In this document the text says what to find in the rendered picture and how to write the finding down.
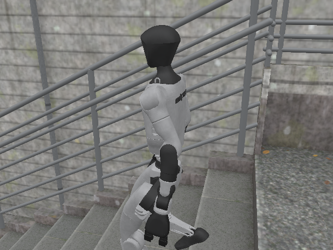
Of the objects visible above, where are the stairs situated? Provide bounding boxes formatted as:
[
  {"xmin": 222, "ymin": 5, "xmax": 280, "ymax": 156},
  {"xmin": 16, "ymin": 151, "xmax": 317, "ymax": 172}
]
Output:
[{"xmin": 0, "ymin": 155, "xmax": 259, "ymax": 250}]

